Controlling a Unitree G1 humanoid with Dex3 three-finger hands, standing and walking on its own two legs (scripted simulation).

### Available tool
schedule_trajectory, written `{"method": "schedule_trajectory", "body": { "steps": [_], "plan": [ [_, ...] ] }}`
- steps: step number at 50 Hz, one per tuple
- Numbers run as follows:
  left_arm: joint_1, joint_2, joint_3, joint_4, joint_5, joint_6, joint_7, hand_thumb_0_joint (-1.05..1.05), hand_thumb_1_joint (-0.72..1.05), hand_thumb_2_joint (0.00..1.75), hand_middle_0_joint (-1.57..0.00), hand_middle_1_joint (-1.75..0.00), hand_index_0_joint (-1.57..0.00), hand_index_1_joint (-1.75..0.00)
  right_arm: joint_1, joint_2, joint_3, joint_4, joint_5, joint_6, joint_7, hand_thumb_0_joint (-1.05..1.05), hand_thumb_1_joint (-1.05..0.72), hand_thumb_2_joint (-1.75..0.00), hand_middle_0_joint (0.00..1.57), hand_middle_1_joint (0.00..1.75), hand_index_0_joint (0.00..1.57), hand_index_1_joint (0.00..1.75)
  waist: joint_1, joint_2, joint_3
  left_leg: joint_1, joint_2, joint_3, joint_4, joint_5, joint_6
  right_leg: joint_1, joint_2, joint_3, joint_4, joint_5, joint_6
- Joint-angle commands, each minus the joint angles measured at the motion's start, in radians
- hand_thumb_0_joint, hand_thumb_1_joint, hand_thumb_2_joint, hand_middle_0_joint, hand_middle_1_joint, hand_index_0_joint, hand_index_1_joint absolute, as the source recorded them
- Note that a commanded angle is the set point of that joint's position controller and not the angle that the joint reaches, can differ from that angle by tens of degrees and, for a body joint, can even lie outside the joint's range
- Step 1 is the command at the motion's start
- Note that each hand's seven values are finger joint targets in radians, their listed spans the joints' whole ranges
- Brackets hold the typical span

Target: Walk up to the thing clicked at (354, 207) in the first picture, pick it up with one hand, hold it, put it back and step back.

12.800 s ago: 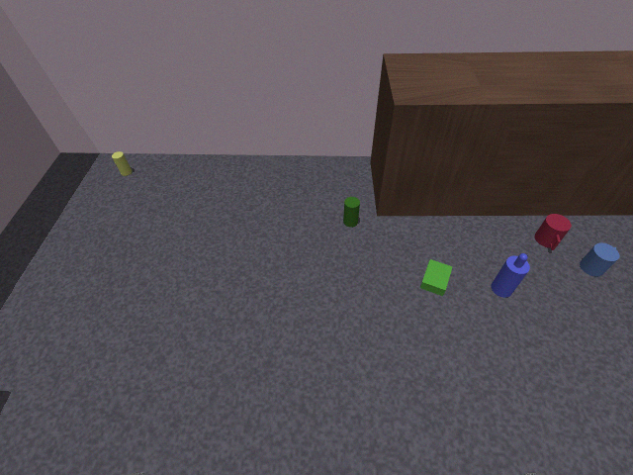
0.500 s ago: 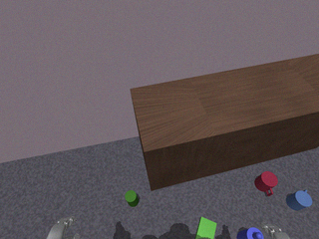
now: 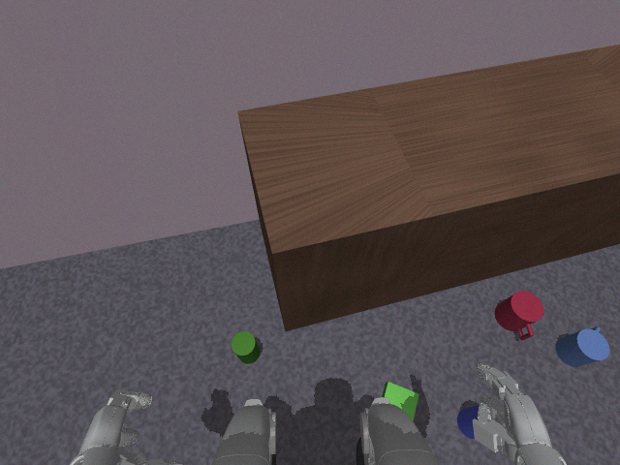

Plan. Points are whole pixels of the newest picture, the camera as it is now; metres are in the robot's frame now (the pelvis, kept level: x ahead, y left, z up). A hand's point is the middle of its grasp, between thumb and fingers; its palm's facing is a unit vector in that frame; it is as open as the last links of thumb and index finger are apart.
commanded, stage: rise first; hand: left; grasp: from above
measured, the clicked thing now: (246, 348) +0.38 +0.19 -0.63
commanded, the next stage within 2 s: none
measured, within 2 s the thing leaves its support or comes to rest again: neither
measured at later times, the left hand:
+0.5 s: hand (178, 417) +0.19 +0.25 -0.30, palm faces -0.43 -0.57 -0.70, open 13.5 cm
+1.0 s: hand (204, 377) +0.27 +0.24 -0.42, palm faces -0.49 -0.22 -0.84, open 14.2 cm
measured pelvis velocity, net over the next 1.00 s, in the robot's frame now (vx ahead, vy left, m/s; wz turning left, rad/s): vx -0.09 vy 0.00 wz -0.03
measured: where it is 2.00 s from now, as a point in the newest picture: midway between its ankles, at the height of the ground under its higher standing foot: outside the picture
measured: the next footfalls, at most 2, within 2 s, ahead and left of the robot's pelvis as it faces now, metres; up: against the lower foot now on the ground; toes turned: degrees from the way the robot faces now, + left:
none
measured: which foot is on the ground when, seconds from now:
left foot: down 0.00-1.00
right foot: down 0.00-1.00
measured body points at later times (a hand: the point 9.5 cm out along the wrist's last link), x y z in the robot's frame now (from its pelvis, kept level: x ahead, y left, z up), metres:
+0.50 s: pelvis -0.03 -0.01 -0.15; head +0.13 +0.00 +0.27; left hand +0.21 +0.28 -0.26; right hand +0.18 -0.27 -0.25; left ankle +0.01 +0.14 -0.66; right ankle +0.01 -0.15 -0.66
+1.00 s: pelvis -0.09 +0.00 -0.27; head +0.10 +0.01 +0.14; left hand +0.29 +0.25 -0.37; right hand +0.02 -0.28 -0.40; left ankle +0.01 +0.14 -0.66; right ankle +0.01 -0.15 -0.66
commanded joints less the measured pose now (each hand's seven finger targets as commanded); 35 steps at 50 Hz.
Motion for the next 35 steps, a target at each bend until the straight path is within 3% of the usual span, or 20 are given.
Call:
{"method": "schedule_trajectory", "body": {
  "steps": [1, 3, 5, 7, 9, 14, 18, 22, 25, 29, 30, 34, 35],
  "plan": [
    [0.071, 0.179, 0.072, -0.237, 0.027, -0.004, 0.030, 0.00, -0.44, 0.89, -0.22, -0.93, -0.21, -0.95, -0.002, -0.146, -0.052, -0.150, -0.003, -0.062, -0.014, 0.00, -0.91, -0.91, 0.20, 0.30, 0.20, 0.30, 0.005, 0.080, -0.294, 0.141, -0.021, 0.017, -0.094, 0.287, 0.020, 0.047, 0.034, -0.048, -0.047, 0.228, -0.054],
    [0.110, 0.158, 0.045, -0.287, 0.028, 0.016, 0.031, 0.00, -0.43, 0.88, -0.21, -0.93, -0.20, -0.94, -0.012, -0.145, -0.051, -0.162, -0.001, -0.066, -0.012, 0.00, -0.90, -0.90, 0.20, 0.30, 0.20, 0.30, 0.004, 0.068, -0.299, 0.111, -0.022, 0.012, -0.069, 0.282, 0.022, 0.028, 0.033, -0.052, -0.025, 0.226, -0.053],
    [0.122, 0.175, 0.056, -0.328, 0.037, 0.032, 0.034, 0.00, -0.44, 0.88, -0.22, -0.92, -0.20, -0.94, -0.024, -0.145, -0.052, -0.173, 0.000, -0.071, -0.012, 0.00, -0.92, -0.91, 0.20, 0.30, 0.20, 0.30, 0.008, 0.073, -0.308, 0.076, -0.023, 0.006, -0.042, 0.261, 0.024, -0.001, 0.032, -0.051, 0.000, 0.209, -0.053],
    [0.119, 0.153, 0.028, -0.351, 0.039, 0.044, 0.031, 0.00, -0.43, 0.88, -0.21, -0.93, -0.20, -0.94, -0.031, -0.143, -0.051, -0.184, 0.001, -0.075, -0.010, 0.00, -0.91, -0.90, 0.20, 0.30, 0.20, 0.30, -0.009, 0.051, -0.309, 0.035, -0.025, 0.009, -0.005, 0.231, 0.029, -0.033, 0.033, -0.051, 0.018, 0.192, -0.051],
    [0.080, 0.167, 0.026, -0.347, 0.062, 0.047, 0.033, 0.00, -0.46, 0.89, -0.20, -0.94, -0.19, -0.95, -0.039, -0.146, -0.045, -0.178, 0.001, -0.084, -0.011, 0.00, -0.93, -0.91, 0.20, 0.30, 0.20, 0.30, -0.023, 0.063, -0.304, -0.008, -0.022, 0.004, 0.039, 0.237, 0.027, -0.093, 0.032, -0.049, 0.067, 0.189, -0.054],
    [-0.053, 0.202, 0.021, -0.233, 0.162, -0.025, 0.052, 0.00, -0.44, 0.88, -0.19, -0.93, -0.19, -0.93, -0.070, -0.153, -0.046, -0.166, -0.006, -0.109, 0.004, 0.00, -0.91, -0.90, 0.20, 0.30, 0.20, 0.30, -0.032, 0.047, -0.325, -0.214, -0.036, 0.008, 0.213, 0.155, 0.034, -0.278, 0.026, -0.045, 0.227, 0.128, -0.053],
    [-0.081, 0.185, -0.033, -0.260, 0.244, -0.106, 0.082, 0.00, -0.39, 0.86, -0.19, -0.93, -0.20, -0.93, -0.076, -0.169, -0.060, -0.162, -0.006, -0.127, 0.019, 0.00, -0.88, -0.90, 0.20, 0.30, 0.20, 0.30, -0.030, 0.078, -0.456, -0.255, -0.039, 0.000, 0.308, 0.162, 0.027, -0.387, 0.030, -0.041, 0.350, 0.134, -0.055],
    [-0.217, 0.296, 0.018, -0.192, 0.348, -0.161, 0.152, 0.00, -0.44, 0.91, -0.15, -0.95, -0.15, -0.95, -0.095, -0.187, -0.069, -0.129, -0.005, -0.120, 0.024, 0.00, -0.88, -0.90, 0.20, 0.30, 0.20, 0.30, -0.021, 0.088, -0.512, -0.400, -0.044, 0.006, 0.437, 0.128, 0.030, -0.508, 0.032, -0.039, 0.462, 0.122, -0.056],
    [-0.279, 0.312, 0.021, -0.149, 0.414, -0.166, 0.204, 0.00, -0.52, 0.98, -0.08, -1.01, -0.08, -1.01, -0.086, -0.190, -0.073, -0.106, -0.004, -0.103, 0.025, 0.00, -0.88, -0.90, 0.20, 0.30, 0.20, 0.30, -0.003, 0.078, -0.571, -0.461, -0.047, 0.023, 0.499, 0.118, 0.032, -0.547, 0.035, -0.034, 0.508, 0.116, -0.057],
    [-0.368, 0.309, 0.003, -0.150, 0.457, -0.136, 0.242, 0.00, -0.54, 1.00, -0.07, -1.03, -0.07, -1.03, -0.059, -0.203, -0.086, -0.073, -0.009, -0.086, 0.029, 0.00, -0.89, -0.90, 0.20, 0.30, 0.20, 0.30, 0.006, 0.097, -0.707, -0.449, -0.045, 0.029, 0.575, 0.183, 0.030, -0.570, 0.033, -0.041, 0.575, 0.165, -0.058],
    [-0.430, 0.320, 0.001, -0.131, 0.472, -0.126, 0.247, 0.00, -0.55, 1.02, -0.07, -1.02, -0.06, -1.03, -0.051, -0.204, -0.086, -0.060, -0.010, -0.080, 0.030, 0.00, -0.89, -0.90, 0.20, 0.30, 0.20, 0.30, -0.006, 0.079, -0.728, -0.487, -0.047, 0.031, 0.607, 0.177, 0.035, -0.574, 0.035, -0.039, 0.588, 0.169, -0.055],
    [-0.585, 0.360, -0.006, -0.067, 0.497, -0.117, 0.241, 0.00, -0.57, 1.03, -0.08, -1.02, -0.06, -1.03, -0.043, -0.201, -0.087, -0.034, -0.022, -0.065, 0.030, 0.00, -0.90, -0.91, 0.20, 0.30, 0.20, 0.30, -0.021, 0.034, -0.735, -0.613, -0.050, 0.035, 0.668, 0.054, 0.046, -0.598, 0.037, -0.036, 0.614, 0.066, -0.053],
    [-0.629, 0.394, 0.005, -0.056, 0.504, -0.123, 0.241, 0.00, -0.57, 1.03, -0.08, -1.02, -0.07, -1.03, -0.045, -0.201, -0.091, -0.032, -0.024, -0.059, 0.027, 0.00, -0.90, -0.91, 0.20, 0.30, 0.20, 0.30, -0.014, 0.020, -0.740, -0.633, -0.050, 0.038, 0.674, 0.016, 0.048, -0.598, 0.042, -0.035, 0.613, 0.018, -0.052]
  ]
}}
